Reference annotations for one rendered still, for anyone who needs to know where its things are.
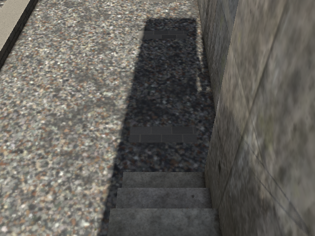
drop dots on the stairs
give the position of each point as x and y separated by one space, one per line
164 204

